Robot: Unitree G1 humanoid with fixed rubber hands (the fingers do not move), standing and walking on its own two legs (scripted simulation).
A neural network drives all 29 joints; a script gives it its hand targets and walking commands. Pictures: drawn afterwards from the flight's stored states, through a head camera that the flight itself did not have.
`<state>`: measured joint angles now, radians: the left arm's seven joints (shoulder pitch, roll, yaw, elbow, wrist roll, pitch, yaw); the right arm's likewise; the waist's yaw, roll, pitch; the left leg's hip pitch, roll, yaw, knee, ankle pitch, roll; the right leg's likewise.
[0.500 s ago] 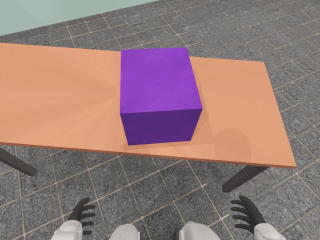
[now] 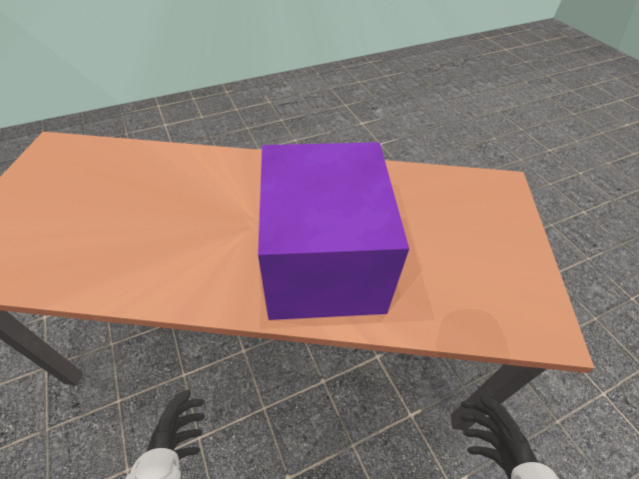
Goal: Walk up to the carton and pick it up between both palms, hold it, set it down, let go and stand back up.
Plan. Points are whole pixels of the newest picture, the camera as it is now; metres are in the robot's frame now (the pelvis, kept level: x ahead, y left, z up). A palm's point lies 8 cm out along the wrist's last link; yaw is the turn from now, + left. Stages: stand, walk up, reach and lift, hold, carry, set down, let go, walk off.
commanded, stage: reach and lift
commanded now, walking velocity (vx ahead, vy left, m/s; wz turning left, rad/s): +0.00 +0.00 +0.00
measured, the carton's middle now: (324, 229) +0.53 +0.03 -0.08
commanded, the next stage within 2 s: none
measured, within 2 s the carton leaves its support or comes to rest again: neither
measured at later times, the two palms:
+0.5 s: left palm (178, 396) +0.21 +0.22 -0.07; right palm (507, 395) +0.23 -0.23 -0.06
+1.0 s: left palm (182, 353) +0.26 +0.22 -0.05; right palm (487, 348) +0.29 -0.21 -0.05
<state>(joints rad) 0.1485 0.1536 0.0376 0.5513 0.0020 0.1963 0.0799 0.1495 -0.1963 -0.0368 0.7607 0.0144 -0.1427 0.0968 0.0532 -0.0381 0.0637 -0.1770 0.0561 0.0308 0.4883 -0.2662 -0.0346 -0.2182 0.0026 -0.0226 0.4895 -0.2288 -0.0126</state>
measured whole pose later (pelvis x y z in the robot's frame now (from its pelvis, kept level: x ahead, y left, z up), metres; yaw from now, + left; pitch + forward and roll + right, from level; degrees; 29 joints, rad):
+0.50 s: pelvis +0.03 +0.00 +0.00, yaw +1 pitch +0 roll +0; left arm 0.05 0.14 0.02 0.74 -0.05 -0.19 0.08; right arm -0.01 -0.25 0.03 0.98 0.19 -0.41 0.09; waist 0.04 -0.02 0.01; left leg -0.19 0.06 0.02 0.50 -0.30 -0.04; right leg -0.22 0.00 -0.04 0.48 -0.26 -0.01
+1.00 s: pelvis +0.01 +0.00 -0.02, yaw +1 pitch +7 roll -1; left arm -0.21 0.16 -0.03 0.97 -0.20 -0.48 0.08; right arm -0.28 -0.25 0.09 1.15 0.30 -0.59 0.08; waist 0.04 0.00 -0.08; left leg -0.45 0.06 0.00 0.69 -0.35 -0.04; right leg -0.47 0.00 -0.05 0.66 -0.30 -0.01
